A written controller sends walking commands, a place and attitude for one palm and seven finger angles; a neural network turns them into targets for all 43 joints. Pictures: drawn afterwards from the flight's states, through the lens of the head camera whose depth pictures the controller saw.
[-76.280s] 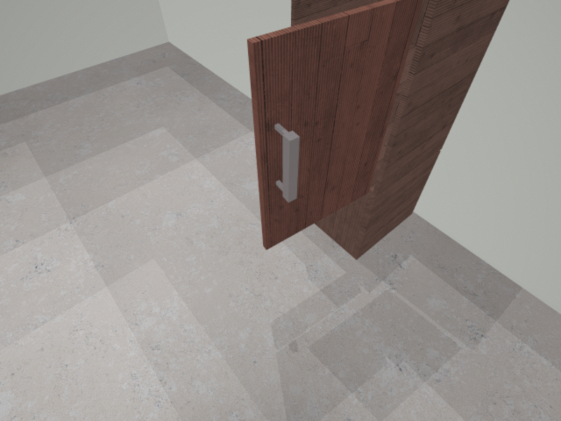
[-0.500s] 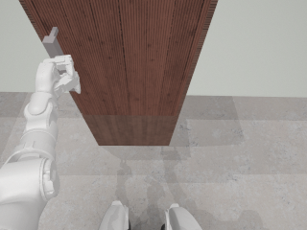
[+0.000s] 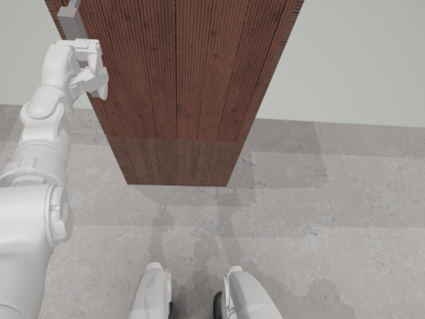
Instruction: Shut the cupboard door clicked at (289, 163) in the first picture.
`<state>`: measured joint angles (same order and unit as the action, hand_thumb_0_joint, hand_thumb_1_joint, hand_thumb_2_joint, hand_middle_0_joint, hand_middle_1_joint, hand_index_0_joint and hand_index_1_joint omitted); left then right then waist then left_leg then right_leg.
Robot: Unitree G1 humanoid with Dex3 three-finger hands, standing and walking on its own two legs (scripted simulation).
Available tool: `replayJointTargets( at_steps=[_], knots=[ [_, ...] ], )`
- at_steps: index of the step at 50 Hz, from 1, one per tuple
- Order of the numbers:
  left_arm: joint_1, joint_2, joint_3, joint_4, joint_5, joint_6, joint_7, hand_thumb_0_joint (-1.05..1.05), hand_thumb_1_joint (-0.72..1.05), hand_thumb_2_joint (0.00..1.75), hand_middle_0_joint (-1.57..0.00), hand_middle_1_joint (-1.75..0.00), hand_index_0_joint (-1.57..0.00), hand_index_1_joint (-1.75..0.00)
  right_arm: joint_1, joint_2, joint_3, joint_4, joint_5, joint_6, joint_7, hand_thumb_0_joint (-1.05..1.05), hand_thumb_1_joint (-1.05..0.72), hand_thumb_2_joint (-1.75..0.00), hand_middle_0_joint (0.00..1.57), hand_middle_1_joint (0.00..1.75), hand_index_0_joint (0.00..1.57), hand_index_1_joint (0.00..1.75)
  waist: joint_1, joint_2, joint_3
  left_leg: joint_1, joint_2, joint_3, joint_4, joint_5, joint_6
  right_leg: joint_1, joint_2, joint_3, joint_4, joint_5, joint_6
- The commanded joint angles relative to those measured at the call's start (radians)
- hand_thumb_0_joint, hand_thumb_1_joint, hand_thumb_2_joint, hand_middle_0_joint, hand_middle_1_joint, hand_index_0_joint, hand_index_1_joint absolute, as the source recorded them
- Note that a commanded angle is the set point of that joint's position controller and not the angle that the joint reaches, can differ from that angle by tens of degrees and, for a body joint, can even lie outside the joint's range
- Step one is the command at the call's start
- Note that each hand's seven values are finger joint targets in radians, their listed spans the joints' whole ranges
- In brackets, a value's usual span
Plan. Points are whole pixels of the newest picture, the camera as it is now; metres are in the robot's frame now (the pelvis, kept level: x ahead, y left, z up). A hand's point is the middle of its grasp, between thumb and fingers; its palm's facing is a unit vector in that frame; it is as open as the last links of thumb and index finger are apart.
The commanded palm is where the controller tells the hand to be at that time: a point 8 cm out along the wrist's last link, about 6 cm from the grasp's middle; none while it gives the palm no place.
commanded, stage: pull the fist back off the door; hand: left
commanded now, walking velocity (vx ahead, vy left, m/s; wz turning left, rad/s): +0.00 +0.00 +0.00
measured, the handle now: (88, 51) +0.59 +0.20 +0.10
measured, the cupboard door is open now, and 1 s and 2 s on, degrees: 0 0 0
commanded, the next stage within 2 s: draw the hand back to the body in 0.94 s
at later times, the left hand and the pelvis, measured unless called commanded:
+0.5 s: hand (114, 73) +0.53 +0.15 +0.11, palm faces +0.08 -1.00 -0.04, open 3.2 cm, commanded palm +0.50 +0.18 +0.10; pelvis +0.00 +0.00 +0.01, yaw -1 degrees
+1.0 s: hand (116, 105) +0.46 +0.14 +0.10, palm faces +0.07 -1.00 -0.03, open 3.1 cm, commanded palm +0.44 +0.19 +0.10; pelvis +0.06 -0.02 +0.04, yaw -1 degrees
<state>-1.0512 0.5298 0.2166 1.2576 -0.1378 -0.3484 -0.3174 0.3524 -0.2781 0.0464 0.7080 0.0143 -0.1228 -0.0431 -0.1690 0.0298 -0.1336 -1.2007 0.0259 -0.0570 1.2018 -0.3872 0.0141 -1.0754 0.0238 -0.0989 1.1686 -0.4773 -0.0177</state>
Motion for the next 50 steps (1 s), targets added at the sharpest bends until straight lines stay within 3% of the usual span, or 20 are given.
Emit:
replayJointTargets(
  at_steps=[1, 2, 3, 4, 5, 6, 7, 10, 14, 17, 19, 23, 25, 30, 31, 36, 38, 43, 45, 50],
  knots=[
    [-0.682, 0.092, -0.028, -0.275, 0.006, -0.057, 0.005, 0.0, 0.9, 0.9, -1.3, -1.5, -1.3, -1.5, 0.145, -0.2, -0.065, -0.044, 0.001, -0.053, -0.02, 0.0, -0.9, -0.9, 0.2, 0.3, 0.2, 0.3, -0.127, 0.202, -0.4, 0.555, 0.021, -0.102, -0.21, -0.223, 0.02, -0.098, 0.017, 0.069, -0.211, -0.06, -0.014],
    [-0.697, 0.096, -0.031, -0.284, 0.008, -0.058, 0.004, 0.0, 0.9, 0.9, -1.3, -1.5, -1.3, -1.5, 0.143, -0.203, -0.065, -0.044, 0.002, -0.057, -0.02, 0.0, -0.9, -0.9, 0.2, 0.3, 0.2, 0.3, -0.124, 0.201, -0.424, 0.554, 0.023, -0.101, -0.208, -0.226, 0.018, -0.097, 0.015, 0.072, -0.206, -0.061, -0.011],
    [-0.676, 0.097, -0.03, -0.262, 0.011, -0.05, 0.007, 0.0, 0.9, 0.9, -1.3, -1.5, -1.3, -1.5, 0.142, -0.201, -0.065, -0.042, 0.003, -0.058, -0.02, 0.0, -0.9, -0.9, 0.2, 0.3, 0.2, 0.3, -0.124, 0.195, -0.401, 0.545, 0.023, -0.102, -0.212, -0.235, 0.017, -0.098, 0.016, 0.07, -0.211, -0.065, -0.013],
    [-0.677, 0.102, 0.144, -0.248, -0.075, -0.032, 0.166, 0.0, 0.9, 0.9, -1.3, -1.5, -1.3, -1.5, 0.14, -0.19, -0.065, -0.061, -0.015, -0.055, -0.025, 0.0, -0.9, -0.9, 0.2, 0.3, 0.2, 0.3, -0.075, 0.161, -0.38, 0.488, 0.021, -0.124, -0.243, -0.295, 0.008, -0.085, 0.012, 0.064, -0.213, -0.075, -0.004],
    [-0.653, 0.068, 0.11, -0.246, -0.049, -0.028, 0.248, 0.0, 0.9, 0.9, -1.3, -1.5, -1.3, -1.5, 0.135, -0.186, -0.063, -0.065, -0.021, -0.056, -0.017, 0.0, -0.9, -0.9, 0.2, 0.3, 0.2, 0.3, -0.085, 0.164, -0.388, 0.493, 0.02, -0.124, -0.253, -0.314, 0.003, -0.08, 0.012, 0.062, -0.207, -0.079, 0.002],
    [-0.649, 0.062, 0.122, -0.263, -0.028, -0.038, 0.309, 0.0, 0.9, 0.9, -1.3, -1.5, -1.3, -1.5, 0.146, -0.182, -0.066, -0.066, -0.033, -0.056, -0.01, 0.0, -0.9, -0.9, 0.2, 0.3, 0.2, 0.3, -0.09, 0.14, -0.399, 0.504, 0.017, -0.133, -0.257, -0.306, 0.005, -0.074, 0.012, 0.053, -0.204, -0.066, 0.006],
    [-0.648, 0.048, 0.1, -0.261, 0.005, -0.045, 0.348, 0.0, 0.9, 0.9, -1.3, -1.5, -1.3, -1.5, 0.153, -0.182, -0.071, -0.064, -0.039, -0.05, -0.001, 0.0, -0.9, -0.9, 0.2, 0.3, 0.2, 0.3, -0.097, 0.151, -0.414, 0.519, 0.016, -0.129, -0.257, -0.29, 0.002, -0.076, 0.009, 0.051, -0.203, -0.058, 0.006],
    [-0.657, 0.035, 0.038, -0.24, 0.096, -0.065, 0.39, 0.0, 0.9, 0.9, -1.3, -1.5, -1.3, -1.5, 0.167, -0.181, -0.074, -0.057, -0.053, -0.028, 0.023, 0.0, -0.9, -0.9, 0.2, 0.3, 0.2, 0.3, -0.118, 0.144, -0.381, 0.52, 0.01, -0.113, -0.251, -0.275, 0.002, -0.074, 0.008, 0.053, -0.218, -0.057, 0.003],
    [-0.652, 0.052, 0.011, -0.231, 0.14, -0.11, 0.355, 0.0, 0.9, 0.9, -1.3, -1.5, -1.3, -1.5, 0.165, -0.185, -0.077, -0.062, -0.057, -0.01, 0.036, 0.0, -0.9, -0.9, 0.2, 0.3, 0.2, 0.3, -0.117, 0.162, -0.387, 0.535, 0.008, -0.107, -0.247, -0.258, 0.003, -0.067, 0.008, 0.062, -0.226, -0.06, -0.005],
    [-0.611, 0.014, -0.01, -0.233, 0.125, -0.133, 0.319, 0.0, 0.9, 0.9, -1.3, -1.5, -1.3, -1.5, 0.16, -0.182, -0.081, -0.07, -0.054, -0.004, 0.041, 0.0, -0.9, -0.9, 0.2, 0.3, 0.2, 0.3, -0.102, 0.176, -0.398, 0.555, 0.008, -0.11, -0.253, -0.25, 0.002, -0.06, 0.008, 0.061, -0.223, -0.053, -0.009],
    [-0.571, 0.012, 0.015, -0.223, 0.091, -0.127, 0.308, 0.0, 0.9, 0.9, -1.3, -1.5, -1.3, -1.5, 0.153, -0.183, -0.082, -0.075, -0.051, 0.003, 0.04, 0.0, -0.9, -0.9, 0.2, 0.3, 0.2, 0.3, -0.089, 0.14, -0.38, 0.532, 0.003, -0.103, -0.256, -0.254, 0.003, -0.025, 0.01, 0.064, -0.234, -0.058, -0.01],
    [-0.478, -0.007, 0.034, -0.259, 0.051, -0.132, 0.288, 0.0, 0.9, 0.9, -1.3, -1.5, -1.3, -1.5, 0.151, -0.176, -0.087, -0.086, -0.045, 0.011, 0.042, 0.0, -0.9, -0.9, 0.2, 0.3, 0.2, 0.3, -0.052, 0.133, -0.416, 0.532, -0.001, -0.081, -0.256, -0.211, 0.005, 0.033, 0.011, 0.068, -0.24, -0.043, -0.009],
    [-0.382, -0.005, 0.057, -0.253, 0.047, -0.128, 0.286, 0.0, 0.9, 0.9, -1.3, -1.5, -1.3, -1.5, 0.153, -0.171, -0.091, -0.093, -0.041, 0.023, 0.044, 0.0, -0.9, -0.9, 0.2, 0.3, 0.2, 0.3, -0.034, 0.088, -0.401, 0.513, 0.0, -0.064, -0.258, -0.183, 0.007, 0.078, 0.013, 0.07, -0.253, -0.034, -0.007],
    [-0.166, 0.031, 0.135, -0.374, 0.047, -0.146, 0.306, 0.0, 0.9, 0.9, -1.3, -1.5, -1.3, -1.5, 0.145, -0.147, -0.099, -0.135, -0.033, 0.063, 0.052, 0.0, -0.9, -0.9, 0.2, 0.3, 0.2, 0.3, 0.045, 0.065, -0.463, 0.533, -0.006, -0.002, -0.248, 0.033, 0.013, 0.247, 0.021, 0.079, -0.267, 0.092, -0.003],
    [-0.132, 0.047, 0.151, -0.408, 0.049, -0.156, 0.311, 0.0, 0.9, 0.9, -1.3, -1.5, -1.3, -1.5, 0.146, -0.147, -0.099, -0.141, -0.035, 0.071, 0.051, 0.0, -0.9, -0.9, 0.2, 0.3, 0.2, 0.3, 0.051, 0.064, -0.474, 0.545, -0.006, 0.002, -0.245, 0.077, 0.015, 0.271, 0.023, 0.08, -0.262, 0.131, -0.003],
    [0.052, -0.002, 0.14, -0.583, 0.036, -0.175, 0.322, 0.0, 0.9, 0.9, -1.3, -1.5, -1.3, -1.5, 0.116, -0.125, -0.108, -0.177, -0.026, 0.104, 0.048, 0.0, -0.9, -0.9, 0.2, 0.3, 0.2, 0.3, 0.078, 0.013, -0.45, 0.555, -0.014, 0.042, -0.253, 0.196, 0.019, 0.397, 0.026, 0.096, -0.27, 0.315, 0.007],
    [0.114, -0.041, 0.114, -0.627, 0.026, -0.176, 0.316, 0.0, 0.9, 0.9, -1.3, -1.5, -1.3, -1.5, 0.097, -0.116, -0.111, -0.179, -0.019, 0.108, 0.047, 0.0, -0.9, -0.9, 0.2, 0.3, 0.2, 0.3, 0.077, 0.015, -0.413, 0.577, -0.013, 0.05, -0.262, 0.218, 0.017, 0.401, 0.024, 0.095, -0.282, 0.358, 0.01],
    [0.316, -0.141, 0.041, -0.764, -0.013, -0.166, 0.278, 0.0, 0.9, 0.9, -1.3, -1.5, -1.3, -1.5, 0.062, -0.1, -0.116, -0.194, -0.007, 0.105, 0.043, 0.0, -0.9, -0.9, 0.2, 0.3, 0.2, 0.3, 0.096, 0.007, -0.412, 0.635, -0.019, 0.063, -0.271, 0.322, 0.017, 0.469, 0.019, 0.096, -0.286, 0.513, 0.014],
    [0.325, -0.145, 0.027, -0.768, -0.02, -0.153, 0.267, 0.0, 0.9, 0.9, -1.3, -1.5, -1.3, -1.5, 0.047, -0.1, -0.113, -0.186, 0.0, 0.106, 0.037, 0.0, -0.9, -0.9, 0.2, 0.3, 0.2, 0.3, 0.082, -0.021, -0.354, 0.625, -0.017, 0.061, -0.277, 0.297, 0.016, 0.453, 0.016, 0.096, -0.298, 0.501, 0.017],
    [0.237, -0.188, -0.023, -0.772, -0.025, -0.154, 0.25, 0.0, 0.9, 0.9, -1.3, -1.5, -1.3, -1.5, 0.006, -0.091, -0.109, -0.171, 0.0, 0.095, 0.02, 0.0, -0.9, -0.9, 0.2, 0.3, 0.2, 0.3, 0.062, -0.017, -0.321, 0.629, -0.022, 0.053, -0.266, 0.251, 0.016, 0.417, 0.004, 0.107, -0.305, 0.461, 0.018]
  ],
)
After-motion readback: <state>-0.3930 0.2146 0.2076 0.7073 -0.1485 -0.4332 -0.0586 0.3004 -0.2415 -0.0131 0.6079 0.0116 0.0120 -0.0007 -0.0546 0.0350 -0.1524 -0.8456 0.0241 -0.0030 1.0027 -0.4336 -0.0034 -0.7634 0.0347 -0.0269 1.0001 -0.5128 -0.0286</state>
